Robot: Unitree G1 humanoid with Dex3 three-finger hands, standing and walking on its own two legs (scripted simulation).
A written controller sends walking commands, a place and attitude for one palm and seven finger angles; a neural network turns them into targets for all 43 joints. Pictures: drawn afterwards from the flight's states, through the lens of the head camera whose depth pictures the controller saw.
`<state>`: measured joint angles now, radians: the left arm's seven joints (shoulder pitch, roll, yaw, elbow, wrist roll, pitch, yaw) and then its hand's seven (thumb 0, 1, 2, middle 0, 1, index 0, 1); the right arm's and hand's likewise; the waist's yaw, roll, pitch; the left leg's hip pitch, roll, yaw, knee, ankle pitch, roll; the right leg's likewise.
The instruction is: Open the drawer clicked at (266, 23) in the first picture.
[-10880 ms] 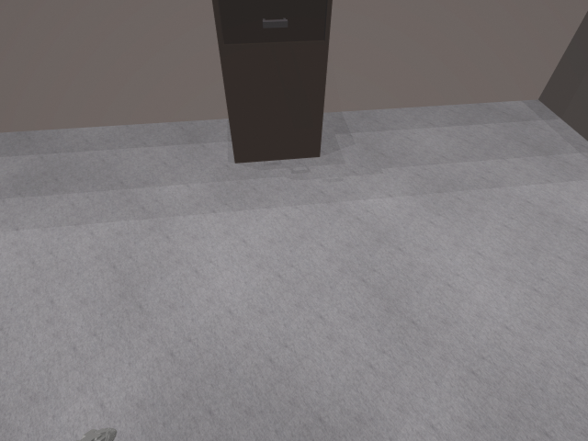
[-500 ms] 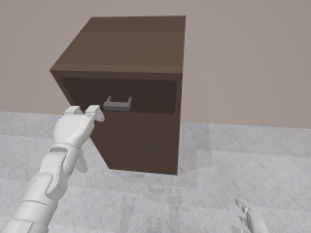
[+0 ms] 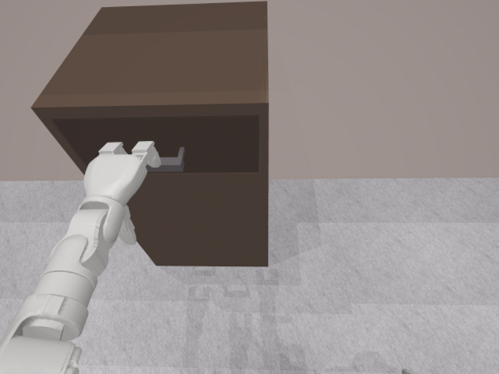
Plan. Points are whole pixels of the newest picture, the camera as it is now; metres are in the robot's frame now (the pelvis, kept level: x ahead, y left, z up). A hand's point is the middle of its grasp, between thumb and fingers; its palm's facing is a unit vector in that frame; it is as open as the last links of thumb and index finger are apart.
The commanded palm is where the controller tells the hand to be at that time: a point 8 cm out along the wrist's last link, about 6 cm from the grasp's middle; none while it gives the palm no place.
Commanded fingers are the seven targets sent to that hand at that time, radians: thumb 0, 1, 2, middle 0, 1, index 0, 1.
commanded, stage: move the hooked fingers above the handle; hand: left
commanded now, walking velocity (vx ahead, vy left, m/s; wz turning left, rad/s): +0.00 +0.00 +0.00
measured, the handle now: (162, 157) +0.55 +0.24 -0.03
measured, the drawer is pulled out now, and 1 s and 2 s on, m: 0.00 0.00 0.00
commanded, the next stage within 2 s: lower the fingers behind the handle in 1.56 s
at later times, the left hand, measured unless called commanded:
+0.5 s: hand (138, 176) +0.44 +0.24 +0.04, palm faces -0.03 +0.00 -1.00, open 13.8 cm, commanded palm +0.43 +0.24 +0.09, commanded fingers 0.00 -0.50 0.30 -0.30 -1.20 -0.30 -1.20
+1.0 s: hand (156, 156) +0.50 +0.22 +0.02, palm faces -0.05 -0.01 -1.00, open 13.8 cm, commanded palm +0.47 +0.23 +0.08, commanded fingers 0.00 -0.50 0.30 -0.30 -1.20 -0.30 -1.20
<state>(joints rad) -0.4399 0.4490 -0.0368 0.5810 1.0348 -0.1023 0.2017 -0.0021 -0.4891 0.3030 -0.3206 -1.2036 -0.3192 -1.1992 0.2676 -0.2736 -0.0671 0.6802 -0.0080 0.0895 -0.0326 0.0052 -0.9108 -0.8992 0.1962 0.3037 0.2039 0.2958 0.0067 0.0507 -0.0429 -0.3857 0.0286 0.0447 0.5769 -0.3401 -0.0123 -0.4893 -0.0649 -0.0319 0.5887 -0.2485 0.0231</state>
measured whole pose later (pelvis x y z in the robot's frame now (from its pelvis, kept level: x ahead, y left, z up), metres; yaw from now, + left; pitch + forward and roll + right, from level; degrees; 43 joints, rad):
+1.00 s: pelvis +0.00 +0.01 -0.02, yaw -1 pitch +19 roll +0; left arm -0.87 0.54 0.04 1.09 1.11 -0.12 0.29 0.00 -0.49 0.30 -0.32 -1.20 -0.33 -1.21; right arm 0.37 -0.28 -0.06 0.72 -0.04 0.10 -0.01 0.00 -0.91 -0.90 0.20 0.30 0.21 0.30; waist -0.13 0.05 -0.11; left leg -0.68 0.04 0.06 0.75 -0.40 0.00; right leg -0.78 -0.05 -0.01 0.71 -0.27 0.03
